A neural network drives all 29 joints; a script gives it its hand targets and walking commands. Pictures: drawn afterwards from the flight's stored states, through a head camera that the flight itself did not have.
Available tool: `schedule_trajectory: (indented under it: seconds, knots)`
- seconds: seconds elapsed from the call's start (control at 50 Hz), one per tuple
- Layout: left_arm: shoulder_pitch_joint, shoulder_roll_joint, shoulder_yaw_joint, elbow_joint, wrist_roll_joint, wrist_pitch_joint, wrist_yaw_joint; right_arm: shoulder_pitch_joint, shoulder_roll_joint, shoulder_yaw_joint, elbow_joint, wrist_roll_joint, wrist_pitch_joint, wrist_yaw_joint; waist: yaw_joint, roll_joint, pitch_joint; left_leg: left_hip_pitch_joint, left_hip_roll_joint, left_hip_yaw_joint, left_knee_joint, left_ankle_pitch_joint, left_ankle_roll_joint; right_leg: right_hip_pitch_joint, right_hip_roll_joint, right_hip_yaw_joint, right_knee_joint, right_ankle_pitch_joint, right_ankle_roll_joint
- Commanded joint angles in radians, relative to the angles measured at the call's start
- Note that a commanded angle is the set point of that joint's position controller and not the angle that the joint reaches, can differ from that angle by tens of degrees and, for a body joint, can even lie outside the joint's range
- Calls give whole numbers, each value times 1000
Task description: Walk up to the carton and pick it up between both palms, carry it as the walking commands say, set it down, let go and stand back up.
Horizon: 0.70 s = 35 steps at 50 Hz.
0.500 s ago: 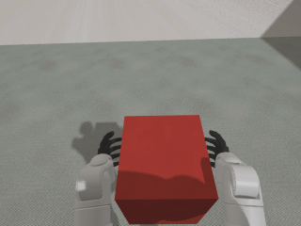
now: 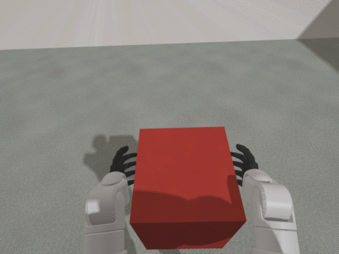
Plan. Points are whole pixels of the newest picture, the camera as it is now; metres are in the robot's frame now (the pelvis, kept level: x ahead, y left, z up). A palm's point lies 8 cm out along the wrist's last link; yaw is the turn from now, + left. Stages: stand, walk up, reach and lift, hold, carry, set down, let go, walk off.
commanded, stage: carry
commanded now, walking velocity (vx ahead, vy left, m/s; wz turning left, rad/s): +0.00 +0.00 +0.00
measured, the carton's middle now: (183, 191) +0.29 -0.01 +0.01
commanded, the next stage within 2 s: none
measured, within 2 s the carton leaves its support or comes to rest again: neither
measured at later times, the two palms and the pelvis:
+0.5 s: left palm (118, 180) +0.29 +0.14 +0.09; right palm (248, 178) +0.28 -0.15 +0.08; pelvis +0.00 +0.00 +0.00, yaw -1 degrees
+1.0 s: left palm (181, 177) +0.29 +0.00 +0.07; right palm (315, 200) +0.23 -0.29 +0.05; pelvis -0.01 -0.08 -0.01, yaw -8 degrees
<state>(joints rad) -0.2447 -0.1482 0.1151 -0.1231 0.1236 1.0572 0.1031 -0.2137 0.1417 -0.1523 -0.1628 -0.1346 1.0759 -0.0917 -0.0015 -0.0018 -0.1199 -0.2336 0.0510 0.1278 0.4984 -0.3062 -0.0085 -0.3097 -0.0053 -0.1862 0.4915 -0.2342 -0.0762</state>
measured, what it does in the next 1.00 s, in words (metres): steps on the spot: right foot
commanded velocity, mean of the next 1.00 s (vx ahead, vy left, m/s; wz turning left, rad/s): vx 0.00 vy -0.04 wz -0.12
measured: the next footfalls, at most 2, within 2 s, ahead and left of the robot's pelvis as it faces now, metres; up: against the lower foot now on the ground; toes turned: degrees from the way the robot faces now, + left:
right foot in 0.86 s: +0.04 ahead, -0.19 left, +0.00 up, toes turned +1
left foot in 1.12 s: +0.05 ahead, +0.04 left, +0.00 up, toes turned -17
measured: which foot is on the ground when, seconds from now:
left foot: down 0.00-0.88, up 0.90-1.00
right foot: down 0.00-0.62, up 0.64-0.84, down 0.86-1.00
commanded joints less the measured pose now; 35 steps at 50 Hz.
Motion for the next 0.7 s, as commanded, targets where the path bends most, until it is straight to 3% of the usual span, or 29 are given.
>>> schedule_trajectory:
  seconds: [0.0,0.02,0.06,0.1,0.12,0.14,0.18,0.2,0.22,0.24,0.26,0.28,0.3,0.32,0.36,0.4,0.42,0.44,0.46,0.48,0.5,0.52,0.54,0.56,0.58,0.6,0.62,0.66,0.68]
  knots:
    - [-344,-882,-592,-33,-311,21,-231,-440,804,644,-48,355,1,240,-4,-2,-176,3,111,-99,-80,154,13,133,-169,161,-79,277,20]
    - [-288,-875,-517,118,-257,15,-235,-437,834,597,85,324,-1,241,-8,16,-188,27,101,-81,-60,191,9,159,-170,160,-52,333,18]
    - [-392,-875,-601,-105,-342,9,-238,-415,864,682,-50,369,3,247,-5,-2,-217,-4,98,-105,-79,132,19,162,-167,136,-64,232,26]
    - [-375,-913,-500,120,-250,11,-246,-583,856,592,38,336,-11,251,1,23,-144,1,94,-96,-81,102,22,79,-162,169,-83,213,20]
    - [-349,-821,-529,-6,-278,-4,-242,-468,839,648,20,341,-18,244,4,4,-172,-53,83,-93,-73,111,16,167,-150,153,-87,161,22]
    - [-400,-906,-552,-14,-306,-2,-243,-569,877,644,-77,371,-29,247,-4,-37,-195,-26,93,-78,-64,155,15,167,-162,164,-69,284,21]
    - [-407,-842,-541,-48,-306,-22,-247,-552,884,677,-66,351,-36,237,-1,-96,-166,-20,81,-83,-50,113,7,147,-171,184,-121,210,19]
    - [-463,-888,-550,-59,-330,-6,-240,-562,914,680,-85,384,-24,244,2,-16,-179,5,87,-76,-56,109,7,121,-163,179,-109,236,18]
    - [-309,-877,-559,-19,-317,-2,-241,-539,840,680,-118,385,-20,232,-13,-27,-278,53,106,-96,-53,170,15,185,-172,163,-68,367,13]
    - [-418,-899,-623,-106,-372,22,-238,-519,882,721,-144,409,5,226,1,-44,-244,-2,86,-71,-28,234,11,253,-179,158,-37,515,20]
    - [-261,-845,-505,79,-258,16,-233,-423,835,626,25,315,3,219,5,-36,-267,0,76,-57,-39,189,2,239,-175,154,-38,468,10]
    - [-324,-832,-572,-75,-319,9,-239,-447,845,685,-59,362,2,226,2,7,-231,-5,86,-68,-43,173,-1,219,-158,146,-59,396,14]
    - [-422,-880,-588,-64,-322,21,-238,-514,848,672,-98,365,9,229,4,-75,-228,24,85,-65,-51,201,-5,202,-157,145,-42,448,14]
    - [-341,-863,-546,8,-289,29,-242,-453,848,648,-18,327,13,236,9,-56,-210,-51,84,-59,-18,182,-11,260,-175,159,-67,520,32]
    - [-346,-842,-480,94,-248,-2,-253,-431,805,593,87,280,-14,243,9,-49,-134,-17,87,-76,-59,23,-3,102,-161,181,-138,202,23]
    - [-433,-865,-562,-53,-322,1,-250,-512,890,666,-28,384,-13,244,11,41,-136,-58,90,-87,-74,58,11,125,-165,177,-121,147,15]
    - [-431,-907,-460,173,-243,-8,-255,-506,843,558,161,292,-23,247,17,27,-111,-26,73,-84,-81,57,11,99,-174,220,-127,167,16]
    - [-490,-893,-593,-131,-337,-20,-254,-591,867,674,-168,380,-47,244,6,14,-197,-18,89,-72,-67,54,9,158,-142,141,-137,80,22]
    - [-474,-895,-511,58,-293,-10,-251,-610,905,623,23,357,-30,244,12,0,-139,-32,80,-70,-90,38,11,95,-126,164,-119,51,18]
    - [-441,-875,-545,-55,-320,-19,-252,-520,849,637,-6,354,-29,241,-10,40,-173,-23,104,-83,-71,89,1,115,-145,152,-117,151,16]
    - [-497,-923,-616,-75,-336,0,-239,-601,926,682,-61,392,-17,243,1,8,-184,3,109,-66,-59,165,2,142,-141,163,-88,251,16]
    - [-489,-960,-710,-244,-445,46,-235,-595,953,799,-256,490,25,243,-11,-39,-206,-27,112,-72,-44,138,7,140,-124,147,-71,269,10]
    - [-426,-971,-692,-125,-415,87,-235,-497,924,757,-117,459,67,233,-20,-30,-242,15,133,-92,-49,162,25,107,-115,142,-13,253,14]
    - [-299,-895,-688,-122,-401,113,-232,-469,892,787,-187,463,81,228,-21,-28,-255,43,170,-112,-12,324,29,121,-108,130,49,338,5]
    - [-244,-863,-646,-39,-360,135,-232,-385,895,751,-69,428,106,228,-27,68,-220,87,229,-163,-5,424,49,-10,-98,112,129,309,15]
    - [-351,-914,-700,-154,-406,136,-241,-386,869,745,-117,416,112,236,-23,88,-182,139,328,-202,-25,563,75,-159,-47,60,200,104,41]
    - [-359,-934,-688,-84,-406,156,-249,-384,879,708,-41,396,125,241,-23,199,-146,202,427,-319,-63,609,140,-282,-13,43,266,-208,47]
    - [-432,-938,-693,-139,-434,144,-259,-381,938,700,-59,412,124,256,-28,275,-119,196,476,-291,-125,541,186,-388,-56,164,463,-318,55]
    - [-440,-965,-702,-96,-434,136,-255,-414,927,681,-78,406,106,258,-19,149,-90,165,413,-232,-107,633,147,-399,-64,183,529,-263,62]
